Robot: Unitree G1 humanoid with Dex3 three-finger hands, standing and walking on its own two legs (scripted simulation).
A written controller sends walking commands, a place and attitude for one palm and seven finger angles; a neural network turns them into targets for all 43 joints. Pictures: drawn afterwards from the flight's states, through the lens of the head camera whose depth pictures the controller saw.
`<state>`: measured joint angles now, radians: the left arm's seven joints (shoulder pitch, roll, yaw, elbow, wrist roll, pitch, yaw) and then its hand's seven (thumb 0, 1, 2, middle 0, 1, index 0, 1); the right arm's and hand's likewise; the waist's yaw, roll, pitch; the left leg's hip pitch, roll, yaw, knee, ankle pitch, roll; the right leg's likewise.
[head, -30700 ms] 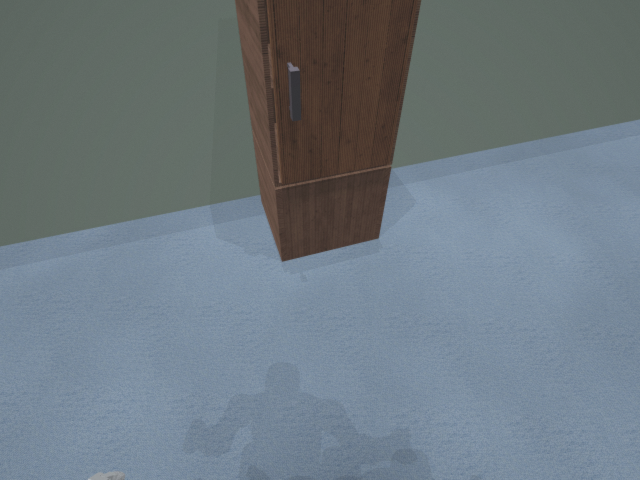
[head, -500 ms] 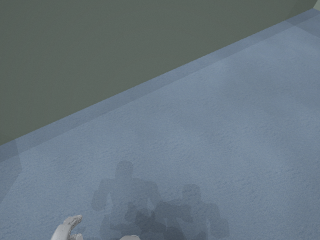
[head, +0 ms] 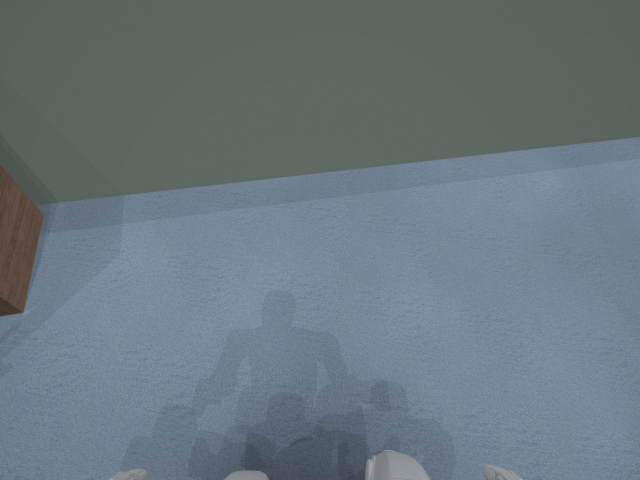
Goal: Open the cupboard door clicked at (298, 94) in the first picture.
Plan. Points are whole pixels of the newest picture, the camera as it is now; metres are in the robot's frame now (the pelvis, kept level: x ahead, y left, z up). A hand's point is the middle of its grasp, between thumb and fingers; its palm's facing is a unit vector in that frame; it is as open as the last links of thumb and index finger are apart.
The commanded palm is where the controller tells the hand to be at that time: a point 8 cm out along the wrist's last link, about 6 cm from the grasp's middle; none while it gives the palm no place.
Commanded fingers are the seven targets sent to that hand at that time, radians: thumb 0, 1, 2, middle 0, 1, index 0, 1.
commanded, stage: turn to face it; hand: left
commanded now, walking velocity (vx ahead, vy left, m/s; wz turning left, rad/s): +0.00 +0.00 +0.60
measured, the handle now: out of the picture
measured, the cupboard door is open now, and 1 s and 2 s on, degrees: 46 46 46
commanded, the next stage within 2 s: take the last steps up to it in 1.72 s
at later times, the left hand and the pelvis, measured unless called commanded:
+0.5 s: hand out of the picture +0.04 +0.16 -0.16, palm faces +0.31 -0.92 -0.22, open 7.3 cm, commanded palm none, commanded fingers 0.00 0.90 0.90 -0.20 -0.30 -0.20 -0.30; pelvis +0.03 -0.05 +0.00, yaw +19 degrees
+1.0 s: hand out of the picture +0.06 +0.19 -0.15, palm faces +0.55 -0.78 -0.29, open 7.3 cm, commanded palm none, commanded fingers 0.00 0.90 0.90 -0.20 -0.30 -0.20 -0.30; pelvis +0.08 -0.06 -0.01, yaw +36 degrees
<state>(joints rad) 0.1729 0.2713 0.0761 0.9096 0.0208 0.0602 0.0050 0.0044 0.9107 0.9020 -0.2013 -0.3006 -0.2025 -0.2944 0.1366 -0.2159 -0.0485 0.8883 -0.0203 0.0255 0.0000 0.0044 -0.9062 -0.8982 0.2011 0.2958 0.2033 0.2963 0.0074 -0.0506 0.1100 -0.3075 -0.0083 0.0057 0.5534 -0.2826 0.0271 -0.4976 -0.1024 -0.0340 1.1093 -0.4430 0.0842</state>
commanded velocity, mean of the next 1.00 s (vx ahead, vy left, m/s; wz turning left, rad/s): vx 0.00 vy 0.00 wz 0.60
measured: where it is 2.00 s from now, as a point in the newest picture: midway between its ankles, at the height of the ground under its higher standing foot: outside the picture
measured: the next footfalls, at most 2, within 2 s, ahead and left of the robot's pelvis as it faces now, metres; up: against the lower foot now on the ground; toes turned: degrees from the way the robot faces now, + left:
right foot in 0.22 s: +0.06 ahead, -0.16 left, +0.00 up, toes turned +5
left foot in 0.56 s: +0.04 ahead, +0.08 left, +0.00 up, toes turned +27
